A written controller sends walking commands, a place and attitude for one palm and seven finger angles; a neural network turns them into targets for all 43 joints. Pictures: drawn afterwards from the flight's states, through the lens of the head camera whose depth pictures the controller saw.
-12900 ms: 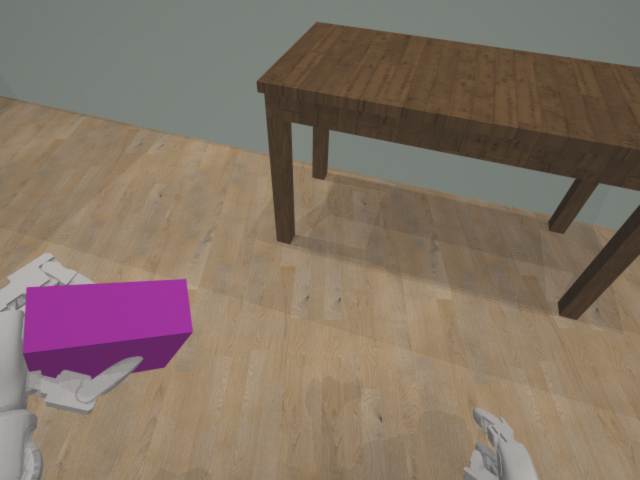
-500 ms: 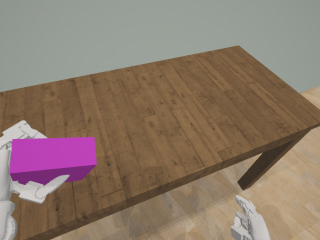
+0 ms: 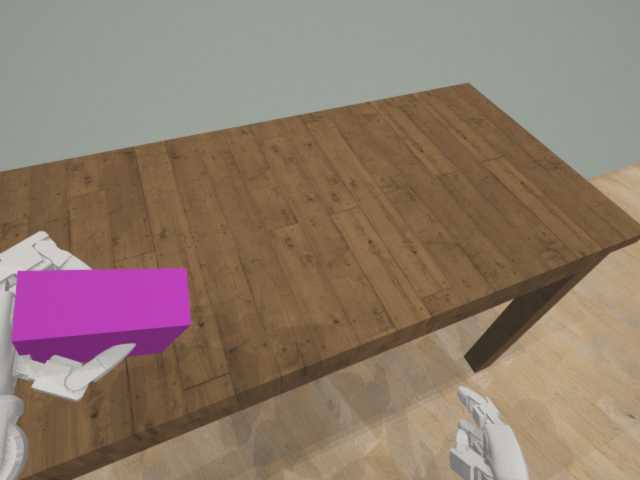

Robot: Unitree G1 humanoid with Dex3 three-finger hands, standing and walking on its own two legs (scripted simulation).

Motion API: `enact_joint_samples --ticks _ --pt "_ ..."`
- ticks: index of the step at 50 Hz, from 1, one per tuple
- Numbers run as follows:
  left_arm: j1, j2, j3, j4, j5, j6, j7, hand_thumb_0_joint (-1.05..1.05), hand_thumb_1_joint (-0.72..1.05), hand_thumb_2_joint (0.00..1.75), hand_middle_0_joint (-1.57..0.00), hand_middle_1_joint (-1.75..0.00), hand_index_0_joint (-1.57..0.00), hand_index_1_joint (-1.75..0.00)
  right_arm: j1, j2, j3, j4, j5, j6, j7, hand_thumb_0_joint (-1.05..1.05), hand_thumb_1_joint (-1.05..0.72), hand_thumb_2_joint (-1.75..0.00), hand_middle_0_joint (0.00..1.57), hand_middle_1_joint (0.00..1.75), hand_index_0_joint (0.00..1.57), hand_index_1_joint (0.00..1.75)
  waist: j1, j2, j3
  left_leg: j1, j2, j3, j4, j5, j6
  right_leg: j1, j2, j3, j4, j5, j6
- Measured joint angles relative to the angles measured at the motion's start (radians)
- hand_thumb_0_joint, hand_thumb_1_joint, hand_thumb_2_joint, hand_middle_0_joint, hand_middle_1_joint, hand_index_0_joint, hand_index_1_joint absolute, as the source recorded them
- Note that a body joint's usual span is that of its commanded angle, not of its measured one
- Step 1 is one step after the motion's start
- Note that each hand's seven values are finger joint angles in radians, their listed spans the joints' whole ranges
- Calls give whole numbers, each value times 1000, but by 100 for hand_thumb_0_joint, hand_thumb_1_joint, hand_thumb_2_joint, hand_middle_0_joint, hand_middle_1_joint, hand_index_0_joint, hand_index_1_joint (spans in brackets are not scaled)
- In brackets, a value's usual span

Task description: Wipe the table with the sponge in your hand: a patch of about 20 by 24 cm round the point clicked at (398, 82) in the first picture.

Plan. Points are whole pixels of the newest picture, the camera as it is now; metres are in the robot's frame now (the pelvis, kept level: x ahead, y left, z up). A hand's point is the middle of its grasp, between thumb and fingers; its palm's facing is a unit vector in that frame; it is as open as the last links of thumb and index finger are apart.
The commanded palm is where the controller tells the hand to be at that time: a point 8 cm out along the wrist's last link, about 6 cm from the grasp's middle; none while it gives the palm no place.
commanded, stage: shuffle to correct the standing spot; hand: left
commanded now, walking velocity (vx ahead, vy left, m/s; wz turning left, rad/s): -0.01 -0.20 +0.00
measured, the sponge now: (128, 318) +0.24 +0.21 +0.13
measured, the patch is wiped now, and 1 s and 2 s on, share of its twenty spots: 0.00 0.00 0.00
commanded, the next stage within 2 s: none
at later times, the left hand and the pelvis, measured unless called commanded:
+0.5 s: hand (139, 320) +0.23 +0.19 +0.15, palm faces +0.31 -0.86 -0.40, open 9.2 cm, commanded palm +0.17 +0.23 +0.17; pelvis +0.01 -0.05 -0.01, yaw +0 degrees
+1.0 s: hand (124, 328) +0.22 +0.20 +0.15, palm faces +0.31 -0.86 -0.41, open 9.2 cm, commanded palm +0.16 +0.24 +0.17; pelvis +0.00 -0.04 -0.01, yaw +0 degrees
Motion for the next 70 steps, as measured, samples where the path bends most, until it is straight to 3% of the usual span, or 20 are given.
enact_joint_samples --ticks 13,21,33,46,70 --pt "35 12 12 -24 -30 27 -17 -1 -43 105 -83 -138 -83 -138 -6 -39 -37 -1 6 20 -10 1 -90 -90 21 30 20 30 -12 30 0 -37 57 -18 72 -36 -47 -25 55 -14 41 -23 -51" --pt "50 8 10 -37 -41 40 -11 -1 -43 105 -83 -138 -83 -138 5 -57 -55 9 11 34 -19 1 -91 -90 21 30 20 30 -22 29 -10 -53 71 -32 119 -65 -53 -40 70 -26 89 -55 -70" --pt "43 29 27 -55 -38 31 -19 -1 -43 105 -83 -138 -83 -138 -6 -35 -43 -3 7 37 -13 1 -91 -90 21 30 20 30 -20 20 10 -41 76 -30 101 -51 -70 -35 74 -24 85 -49 -70" --pt "52 20 22 -52 -40 39 -15 -1 -43 105 -82 -138 -83 -138 0 -32 -35 2 9 37 -12 1 -90 -90 21 30 20 30 -9 21 10 -52 70 -30 110 -51 -60 -43 68 -25 89 -45 -66" --pt "52 32 29 -61 -37 39 -17 -1 -43 105 -82 -139 -83 -138 0 -21 -32 -4 8 33 -6 1 -90 -90 21 30 20 30 -14 20 20 -56 62 -29 108 -48 -50 -39 60 -24 72 -34 -55"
